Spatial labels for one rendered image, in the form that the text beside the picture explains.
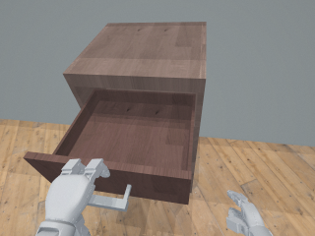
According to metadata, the right robot forearm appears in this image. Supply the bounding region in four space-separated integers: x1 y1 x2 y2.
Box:
248 225 273 236

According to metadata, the drawer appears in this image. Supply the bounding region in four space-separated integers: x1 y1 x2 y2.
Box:
23 88 196 206

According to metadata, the left robot forearm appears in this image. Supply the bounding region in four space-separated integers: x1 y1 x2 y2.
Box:
35 219 77 236

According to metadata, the cabinet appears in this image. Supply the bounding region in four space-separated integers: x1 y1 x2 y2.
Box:
63 22 207 193

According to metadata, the handle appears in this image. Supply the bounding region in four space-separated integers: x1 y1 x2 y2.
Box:
87 184 132 212

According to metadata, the left robot hand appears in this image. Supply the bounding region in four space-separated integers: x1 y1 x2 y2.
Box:
45 158 110 236

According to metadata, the right robot hand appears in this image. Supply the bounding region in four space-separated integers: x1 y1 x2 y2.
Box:
225 190 265 236

